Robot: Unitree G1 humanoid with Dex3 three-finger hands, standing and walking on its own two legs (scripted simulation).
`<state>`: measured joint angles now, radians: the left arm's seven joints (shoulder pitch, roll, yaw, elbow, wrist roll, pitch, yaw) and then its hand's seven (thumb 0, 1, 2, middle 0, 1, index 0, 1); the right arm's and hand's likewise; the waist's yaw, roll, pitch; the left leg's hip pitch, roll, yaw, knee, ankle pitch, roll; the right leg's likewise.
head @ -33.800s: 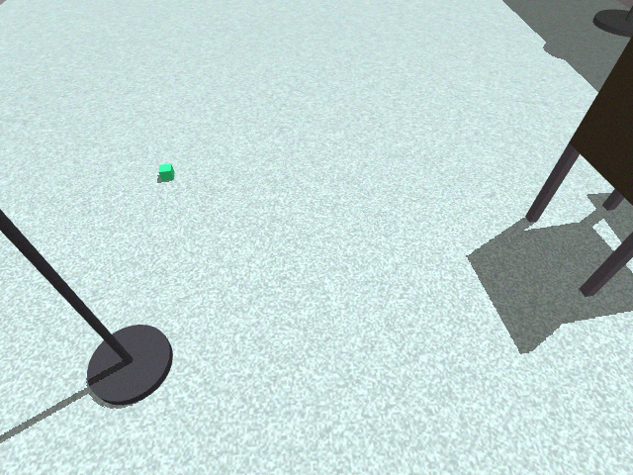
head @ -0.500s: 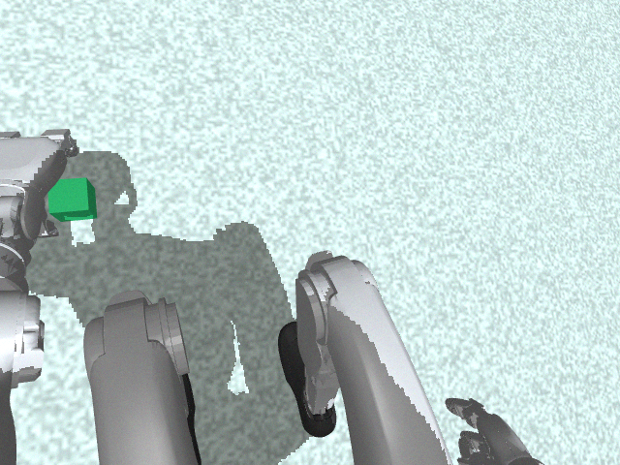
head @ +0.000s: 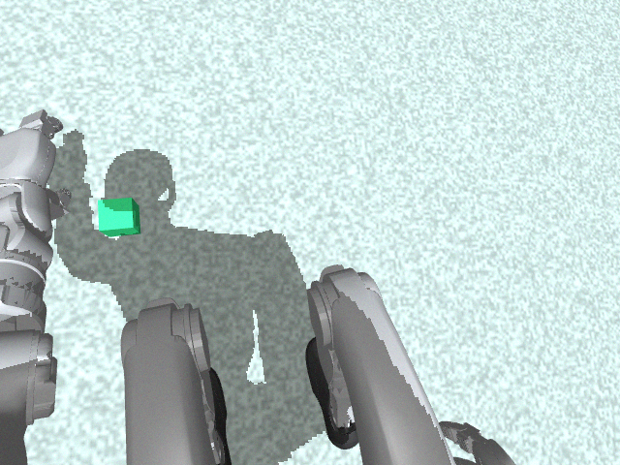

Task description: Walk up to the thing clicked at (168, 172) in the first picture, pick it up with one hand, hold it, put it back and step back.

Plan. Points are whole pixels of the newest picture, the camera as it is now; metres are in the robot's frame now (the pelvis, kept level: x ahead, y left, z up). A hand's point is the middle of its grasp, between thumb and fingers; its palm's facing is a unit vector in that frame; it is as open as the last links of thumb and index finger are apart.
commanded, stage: home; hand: left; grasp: from above
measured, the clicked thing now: (120, 217) +0.49 +0.25 -0.35
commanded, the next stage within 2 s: none
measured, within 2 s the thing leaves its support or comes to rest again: neither
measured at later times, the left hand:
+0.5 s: hand out of the picture +0.27 +0.23 +0.08, palm faces -0.03 -0.90 -0.44, open 7.4 cm
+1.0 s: hand out of the picture +0.22 +0.20 +0.28, palm faces +0.20 -0.96 -0.21, open 7.4 cm
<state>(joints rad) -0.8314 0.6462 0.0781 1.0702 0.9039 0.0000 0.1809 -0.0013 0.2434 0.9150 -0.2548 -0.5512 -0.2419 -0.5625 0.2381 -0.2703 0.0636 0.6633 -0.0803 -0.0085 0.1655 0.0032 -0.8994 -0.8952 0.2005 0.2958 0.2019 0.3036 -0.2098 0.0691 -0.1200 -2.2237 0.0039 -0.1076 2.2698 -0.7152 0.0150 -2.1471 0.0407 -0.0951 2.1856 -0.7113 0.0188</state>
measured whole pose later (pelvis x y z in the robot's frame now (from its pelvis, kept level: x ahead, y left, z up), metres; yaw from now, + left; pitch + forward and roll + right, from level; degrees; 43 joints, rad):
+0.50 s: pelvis +0.00 +0.00 +0.18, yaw +6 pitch +27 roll -5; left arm -0.08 0.35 0.01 0.36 0.17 0.25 0.08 0.01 0.89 0.90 -0.21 -0.30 -0.21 -0.30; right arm 0.09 -0.23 0.04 0.56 0.04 -0.06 -0.03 0.01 -0.91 -0.90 0.20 0.30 0.20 0.30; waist -0.07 0.02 -0.21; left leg -1.54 0.00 -0.08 1.67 -0.60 0.00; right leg -1.47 0.02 -0.06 1.61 -0.60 0.01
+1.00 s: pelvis +0.07 +0.00 +0.33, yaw +8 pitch +13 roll -3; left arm 0.46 0.22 0.04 -0.07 -0.07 0.42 0.07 0.01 0.90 0.89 -0.20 -0.30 -0.20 -0.30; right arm 0.33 -0.22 0.05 0.53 0.03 -0.17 -0.18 0.01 -0.91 -0.90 0.20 0.30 0.20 0.30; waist -0.07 0.05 -0.19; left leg -0.78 0.01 -0.07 1.05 -0.49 0.00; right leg -0.72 0.03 -0.05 0.97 -0.48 0.00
